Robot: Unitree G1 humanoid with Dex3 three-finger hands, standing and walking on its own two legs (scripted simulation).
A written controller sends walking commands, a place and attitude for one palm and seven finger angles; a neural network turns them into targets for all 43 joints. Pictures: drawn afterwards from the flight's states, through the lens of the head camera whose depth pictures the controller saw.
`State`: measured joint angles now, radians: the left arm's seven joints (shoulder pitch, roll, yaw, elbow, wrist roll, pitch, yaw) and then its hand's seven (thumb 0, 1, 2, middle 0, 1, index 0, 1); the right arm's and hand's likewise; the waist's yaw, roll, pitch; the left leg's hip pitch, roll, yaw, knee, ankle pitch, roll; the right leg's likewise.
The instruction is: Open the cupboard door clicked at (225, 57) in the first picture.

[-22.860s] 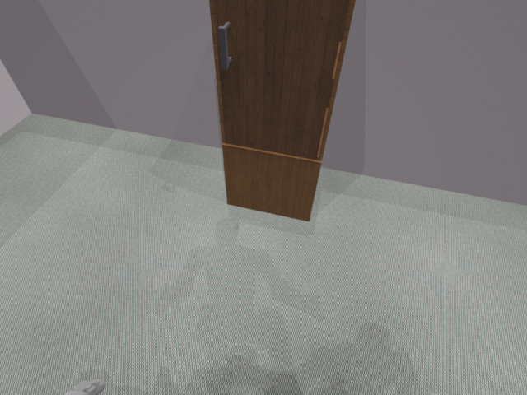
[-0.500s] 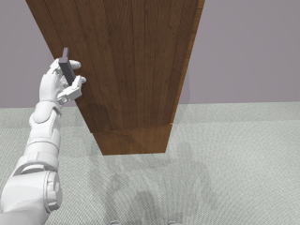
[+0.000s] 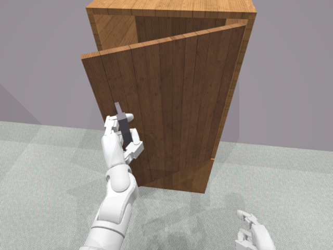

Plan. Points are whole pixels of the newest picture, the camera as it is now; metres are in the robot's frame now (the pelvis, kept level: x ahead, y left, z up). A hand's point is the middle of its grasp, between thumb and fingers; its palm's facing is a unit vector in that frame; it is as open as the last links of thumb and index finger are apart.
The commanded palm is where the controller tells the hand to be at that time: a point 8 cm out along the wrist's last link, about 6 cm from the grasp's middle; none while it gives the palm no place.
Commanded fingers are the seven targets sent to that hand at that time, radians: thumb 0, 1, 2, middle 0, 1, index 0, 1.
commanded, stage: pull the door open along its arc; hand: left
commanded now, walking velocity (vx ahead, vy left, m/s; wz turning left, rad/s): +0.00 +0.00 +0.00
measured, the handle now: (123, 127) +0.39 +0.13 +0.09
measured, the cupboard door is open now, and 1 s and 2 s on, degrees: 30 45 48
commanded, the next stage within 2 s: open thumb and fingers to let go in 0.26 s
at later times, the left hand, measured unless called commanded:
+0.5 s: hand (157, 167) +0.28 +0.04 +0.09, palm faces +0.28 -0.96 -0.01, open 6.4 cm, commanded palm +0.24 +0.08 +0.09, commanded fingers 0.00 0.34 0.66 -0.36 -1.29 -0.36 -1.29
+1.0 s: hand (151, 169) +0.27 +0.05 +0.09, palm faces +0.25 -0.97 -0.01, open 13.9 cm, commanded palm +0.23 +0.08 +0.09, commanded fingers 0.00 -0.50 0.30 -0.21 -0.65 -0.21 -0.65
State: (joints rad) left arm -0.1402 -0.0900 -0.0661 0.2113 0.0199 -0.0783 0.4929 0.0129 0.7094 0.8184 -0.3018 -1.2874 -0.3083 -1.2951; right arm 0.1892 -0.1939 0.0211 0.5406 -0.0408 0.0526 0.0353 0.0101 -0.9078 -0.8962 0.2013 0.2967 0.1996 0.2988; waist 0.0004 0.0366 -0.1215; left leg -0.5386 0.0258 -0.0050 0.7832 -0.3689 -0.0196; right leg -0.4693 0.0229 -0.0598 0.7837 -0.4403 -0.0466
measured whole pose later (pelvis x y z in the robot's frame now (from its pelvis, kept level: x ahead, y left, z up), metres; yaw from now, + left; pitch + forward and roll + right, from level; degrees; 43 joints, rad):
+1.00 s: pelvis -0.01 +0.00 +0.00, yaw +1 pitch +2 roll +0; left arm 0.07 -0.07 -0.31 0.03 0.05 -0.05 0.54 0.00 -0.43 0.33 -0.28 -1.06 -0.29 -1.06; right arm 0.19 -0.18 0.02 0.56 -0.04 0.05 0.02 0.01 -0.91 -0.90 0.20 0.30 0.20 0.30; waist 0.00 0.05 -0.07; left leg -0.47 0.02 -0.03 0.79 -0.36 -0.02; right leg -0.39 0.02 -0.08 0.78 -0.43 -0.05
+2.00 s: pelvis -0.01 +0.00 +0.00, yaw +0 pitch +4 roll +0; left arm 0.42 0.09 -0.22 -0.26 -0.07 -0.16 0.01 -0.01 -0.50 0.30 -0.16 -0.31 -0.15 -0.30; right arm 0.24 -0.21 0.04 0.44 0.00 -0.03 0.01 0.01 -0.91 -0.90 0.20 0.30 0.20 0.30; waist 0.01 0.04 -0.07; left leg -0.48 0.02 0.00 0.80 -0.38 -0.02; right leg -0.42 0.02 -0.06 0.81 -0.46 -0.04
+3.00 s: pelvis -0.01 +0.02 +0.00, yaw +1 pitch +3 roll -2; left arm 0.60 0.24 0.04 -0.46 -0.24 -0.08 -0.20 -0.01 -0.50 0.30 -0.15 -0.30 -0.15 -0.30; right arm 0.28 -0.23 0.06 0.46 0.04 -0.15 -0.06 0.02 -0.90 -0.90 0.20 0.30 0.20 0.30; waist 0.03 0.06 -0.10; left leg -0.50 0.01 -0.02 0.85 -0.40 0.01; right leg -0.40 0.01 -0.07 0.80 -0.46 -0.02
